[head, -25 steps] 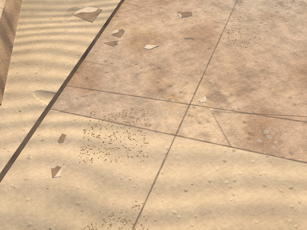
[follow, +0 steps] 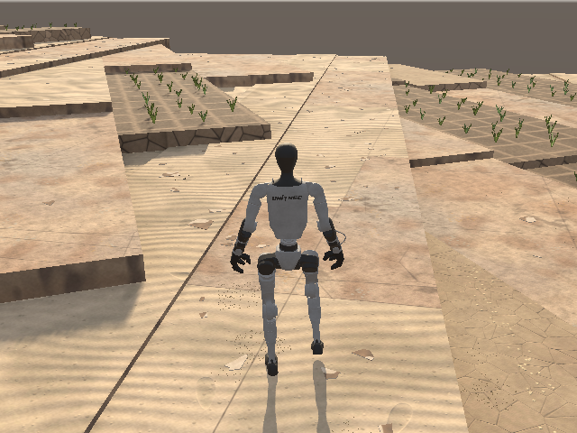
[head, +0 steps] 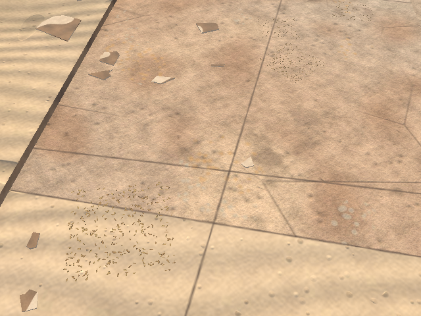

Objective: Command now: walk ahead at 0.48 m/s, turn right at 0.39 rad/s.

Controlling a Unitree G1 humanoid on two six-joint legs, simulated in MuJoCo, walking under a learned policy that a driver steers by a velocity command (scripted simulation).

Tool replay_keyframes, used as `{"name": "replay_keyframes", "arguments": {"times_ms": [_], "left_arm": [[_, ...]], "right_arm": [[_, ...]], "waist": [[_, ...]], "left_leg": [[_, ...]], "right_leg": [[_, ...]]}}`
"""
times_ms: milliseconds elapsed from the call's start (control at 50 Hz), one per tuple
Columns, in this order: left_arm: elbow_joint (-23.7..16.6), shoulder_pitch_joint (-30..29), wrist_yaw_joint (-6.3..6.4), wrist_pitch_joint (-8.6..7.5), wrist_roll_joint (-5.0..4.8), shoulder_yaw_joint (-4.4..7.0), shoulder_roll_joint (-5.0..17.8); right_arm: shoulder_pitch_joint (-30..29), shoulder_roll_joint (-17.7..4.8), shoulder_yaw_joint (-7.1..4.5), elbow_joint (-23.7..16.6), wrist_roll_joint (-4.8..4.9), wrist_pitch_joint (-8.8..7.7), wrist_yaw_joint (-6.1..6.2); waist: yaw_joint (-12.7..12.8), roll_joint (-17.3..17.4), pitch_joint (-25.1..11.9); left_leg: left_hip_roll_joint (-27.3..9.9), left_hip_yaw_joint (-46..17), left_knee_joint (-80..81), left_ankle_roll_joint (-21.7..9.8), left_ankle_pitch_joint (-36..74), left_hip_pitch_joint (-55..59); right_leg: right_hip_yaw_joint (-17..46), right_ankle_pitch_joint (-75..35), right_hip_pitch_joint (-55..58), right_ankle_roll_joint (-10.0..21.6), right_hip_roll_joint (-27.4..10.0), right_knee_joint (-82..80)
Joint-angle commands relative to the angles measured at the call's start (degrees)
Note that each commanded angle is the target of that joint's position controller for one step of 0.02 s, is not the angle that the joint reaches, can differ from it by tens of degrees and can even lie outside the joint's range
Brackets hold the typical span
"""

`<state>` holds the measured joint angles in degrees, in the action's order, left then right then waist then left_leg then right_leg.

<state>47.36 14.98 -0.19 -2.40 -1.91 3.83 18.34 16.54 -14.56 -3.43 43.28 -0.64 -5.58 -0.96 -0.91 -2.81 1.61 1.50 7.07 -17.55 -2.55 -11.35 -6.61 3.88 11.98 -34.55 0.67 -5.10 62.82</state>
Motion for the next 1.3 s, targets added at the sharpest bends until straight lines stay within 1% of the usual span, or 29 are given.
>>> {"name": "replay_keyframes", "arguments": {"times_ms": [20, 100, 200, 240, 280, 300, 320, 340, 360, 380, 400, 420, 500, 600, 680, 720, 760, 780, 800, 820, 840, 880, 920, 1060, 1200, 1240, 1260, 1280, 1300], "left_arm": [[-3.7, 0.1, -0.13, 0.14, 0.30, 0.34, 1.2], [-6.8, -8.0, -1.75, -0.51, 0.87, -0.59, 0.0], [-11.7, -15.2, -3.60, -0.63, 0.62, -0.84, 0.4], [-12.7, -13.5, -3.92, -0.36, 0.52, 0.08, 2.2], [-10.9, -2.3, -3.43, 0.11, 0.23, 2.48, 6.5], [-8.6, 7.4, -2.42, 0.64, 0.26, 4.43, 10.0], [-8.2, 9.4, -1.32, 0.95, 0.01, 5.61, 16.2], [-10.4, 9.5, -1.53, 0.01, 0.41, 4.77, 14.9], [-10.0, 8.1, -1.73, -0.71, 0.96, 3.64, 10.8], [-10.0, 5.2, -1.73, -1.22, 0.76, 3.12, 9.0], [-10.6, 1.0, -1.69, -1.41, 0.72, 2.56, 7.3], [-11.6, -1.8, -1.46, -1.53, 1.28, 1.94, 5.4], [-11.6, -2.2, -0.36, -1.76, 1.31, 2.23, 6.7], [-9.9, 1.8, 0.94, -0.75, 0.66, 2.61, 8.1], [-8.6, 5.1, 1.17, -0.10, 0.17, 2.60, 7.7], [-8.5, 4.6, 1.31, 0.14, 0.48, 2.61, 7.5], [-8.5, 4.3, 1.11, 0.20, 0.98, 1.73, 4.7], [-9.2, 5.3, 0.86, 0.07, 1.82, 0.42, 1.5], [-10.0, 13.8, 0.84, -0.55, 0.04, -0.60, -1.8], [-8.7, 13.4, 1.03, -0.78, -0.58, 0.07, 3.7], [-9.3, 6.6, 1.00, -0.76, -0.45, 0.95, 6.9], [-11.3, -0.8, 1.02, -1.14, 1.22, 0.86, 5.9], [-11.4, -0.4, 0.41, -1.27, 1.14, 0.68, 4.0], [-13.4, -9.2, -0.62, -1.81, 1.53, -1.35, -0.4], [-15.9, -16.9, -2.06, -2.57, 0.73, -0.80, 1.6], [-14.5, -10.8, -1.86, -2.85, 1.13, 0.49, 3.8], [-12.2, -2.7, -1.32, -2.82, 1.53, 1.88, 6.4], [-10.7, 8.2, -0.51, -2.55, 2.48, 3.15, 11.0], [-10.1, 9.4, -0.61, -2.01, 2.80, 3.44, 13.7]], "right_arm": [[-3.0, -6.9, -1.91, -2.5, -0.35, -1.64, 0.42], [-1.6, -9.0, -2.44, -1.0, 0.24, -1.22, 1.25], [2.6, -11.2, -3.19, 1.5, 1.53, 0.90, 1.69], [2.3, -12.9, -3.57, 1.3, 1.68, 1.97, 2.12], [1.4, -14.1, -3.70, 0.8, 1.86, 3.07, 2.60], [0.9, -13.5, -3.20, 0.2, 1.75, 2.89, 2.94], [5.9, -5.4, -0.75, -2.6, -0.53, 1.71, 2.15], [3.8, -6.3, -0.02, -3.9, 0.74, -0.77, 1.36], [-3.0, -10.3, -1.12, -5.8, 3.04, -2.20, 0.64], [-4.9, -9.9, -0.73, -6.6, 3.25, -2.95, 0.64], [-5.0, -9.5, -0.81, -5.9, 1.84, -3.11, 1.10], [-4.1, -10.2, -1.32, -5.5, 0.70, -2.62, 1.32], [-3.8, -8.0, -0.88, -5.9, -0.48, -0.31, 1.30], [-15.4, -5.3, 0.50, -8.8, 0.06, -0.56, 0.76], [-18.4, -7.9, -0.37, -9.9, 1.17, -1.40, -0.20], [-16.0, -9.3, -1.10, -9.4, 1.29, -1.87, -0.48], [-7.4, -10.8, -2.28, -7.1, 0.56, -2.44, -0.18], [0.3, -13.4, -2.90, -6.5, -0.44, -2.61, 0.21], [5.9, -18.5, -4.33, -3.7, -1.02, -1.91, -0.21], [6.1, -13.3, -3.34, -3.8, 0.80, -1.73, -0.77], [3.4, -9.8, -2.35, -4.1, 1.10, -1.44, -0.59], [-0.9, -7.9, -1.48, -4.1, 0.20, -0.77, -0.44], [-1.6, -6.5, -0.84, -3.5, -0.09, -0.93, -0.25], [1.2, -10.8, -1.69, -0.3, 1.48, -0.31, 0.31], [6.1, -12.6, -1.92, 3.2, 2.33, 1.38, 0.57], [5.2, -13.1, -1.92, 3.5, 2.56, 1.98, 0.84], [5.1, -12.0, -1.38, 3.3, 2.23, 2.03, 0.92], [4.5, -8.3, 0.16, 1.2, 0.60, 1.75, 0.96], [11.5, -2.9, 1.67, 0.5, 1.38, 0.83, 0.99]], "waist": [[1.3, 6.7, 2.5], [-1.3, 4.8, 4.6], [-2.8, 4.3, 5.4], [-0.7, 6.7, 1.7], [6.1, 8.1, -5.7], [11.2, 5.8, -10.5], [6.0, -9.3, -15.4], [6.8, -7.1, -25.4], [8.8, -2.4, -18.7], [6.7, 0.6, -11.3], [3.6, 4.0, -6.8], [1.6, 3.1, -5.1], [-0.3, 1.7, -2.9], [4.3, -0.9, -1.1], [5.0, -2.4, -1.5], [3.3, -4.1, -1.9], [-0.9, -4.1, -5.7], [-3.9, 1.3, -13.4], [-0.8, 20.8, -19.3], [-2.3, 17.1, -16.5], [-3.8, 11.0, -9.0], [-2.5, 5.9, -2.1], [-0.3, 8.7, -1.8], [-2.3, 7.5, -0.3], [-3.3, 8.1, 1.5], [1.3, 7.6, -1.7], [5.1, 6.5, -7.0], [9.3, -0.5, -16.2], [5.6, -14.6, -22.4]], "left_leg": [[-15.5, -7.0, 11.5, -7.8, 12.1, 0.2], [-14.9, -0.1, 12.9, -6.7, 14.6, 0.8], [-17.7, 3.3, 7.6, -5.6, 25.4, 11.8], [-17.8, 4.8, 0.1, -4.4, 45.8, 14.6], [-16.3, 6.0, -17.1, -2.6, 56.9, 12.0], [-14.1, 6.4, -32.0, -0.4, 47.2, 1.3], [-4.7, 4.6, -53.8, 3.6, -5.4, -24.6], [2.1, -10.1, -64.7, 4.0, -24.1, -34.1], [-1.6, -13.9, -64.6, 2.8, -19.0, -39.8], [-4.2, -13.1, -59.5, 1.7, -13.9, -39.6], [-6.4, -12.7, -53.8, 1.9, -10.7, -36.4], [-7.8, -12.8, -50.4, 2.3, -8.5, -32.2], [-7.9, -10.6, -41.6, 5.9, -3.5, -27.4], [-3.4, -9.1, -19.1, 7.4, 15.2, -22.3], [-2.0, -11.7, -11.9, 6.1, 14.3, -20.3], [-2.2, -11.8, -11.0, 4.2, 9.7, -18.5], [-2.8, -10.3, -8.1, 0.8, 9.1, -6.3], [-11.4, -18.8, -9.1, -2.9, 6.0, 7.1], [-22.9, -46.3, -2.9, -12.9, -7.5, 24.4], [-24.4, -54.7, 1.1, -13.2, -21.4, 24.2], [-22.0, -46.2, 1.7, -10.9, -20.6, 18.1], [-17.2, -33.4, 2.8, -9.4, -6.3, 7.0], [-14.3, -27.2, 4.8, -8.9, 2.2, 2.5], [-12.8, -16.2, 9.1, -9.7, 12.0, -0.1], [-15.9, -14.7, 5.7, -7.2, 15.7, 5.5], [-14.4, -13.6, -2.1, -5.4, 27.4, 4.8], [-11.5, -11.7, -11.9, -3.9, 29.9, 0.7], [-7.6, -9.3, -30.1, -1.4, 13.6, -11.2], [0.6, -9.3, -47.3, 1.4, -21.5, -30.0]], "right_leg": [[3.7, -7.6, -6.3, -0.8, -1.9, -4.7], [-1.6, -17.1, -3.6, -0.3, -0.9, -19.1], [-5.5, -11.9, -5.7, 2.8, 0.7, -26.9], [-9.1, -5.9, 0.0, 5.0, 4.5, -27.0], [-11.0, -2.6, 15.9, 8.2, 9.1, -28.0], [-6.5, -4.7, 32.9, 10.7, 8.5, -31.2], [21.6, 0.5, 54.2, 19.4, -6.6, -32.3], [46.9, 9.0, 60.8, 26.4, -14.5, -43.1], [39.5, 8.1, 56.8, 22.4, -13.0, -46.2], [31.3, 4.4, 48.1, 19.9, -10.4, -46.4], [25.3, -1.8, 39.0, 17.9, -7.8, -46.6], [21.1, -7.8, 32.9, 17.1, -5.8, -47.7], [14.2, -18.6, 21.8, 17.4, -2.9, -50.4], [9.8, -10.6, 17.6, 12.6, 1.9, -48.7], [16.6, -5.0, 23.4, 11.3, -1.0, -43.9], [19.4, -5.9, 26.7, 10.3, -2.8, -40.4], [17.2, -12.1, 26.1, 7.9, 0.1, -31.8], [13.2, -5.9, 20.7, 5.8, 3.3, -16.9], [5.8, 17.5, 0.6, 1.4, 12.1, 2.2], [7.9, 20.6, -7.8, 0.8, 8.9, 10.1], [7.8, 15.4, -10.0, 0.7, 6.9, 12.1], [4.7, 9.0, -8.4, 0.6, 3.4, 7.7], [3.0, 6.2, -3.9, 0.5, 1.0, 2.4], [-1.7, -6.8, -1.0, -1.2, 0.2, -20.7], [-3.1, -8.9, 4.3, 1.3, 2.8, -32.5], [-4.5, -7.9, 15.4, 3.4, 4.8, -36.2], [-4.1, -8.5, 28.0, 4.9, 4.3, -36.4], [8.5, -9.6, 45.2, 8.8, -7.8, -34.5], [32.3, 3.5, 57.4, 16.1, -19.3, -41.2]]}}
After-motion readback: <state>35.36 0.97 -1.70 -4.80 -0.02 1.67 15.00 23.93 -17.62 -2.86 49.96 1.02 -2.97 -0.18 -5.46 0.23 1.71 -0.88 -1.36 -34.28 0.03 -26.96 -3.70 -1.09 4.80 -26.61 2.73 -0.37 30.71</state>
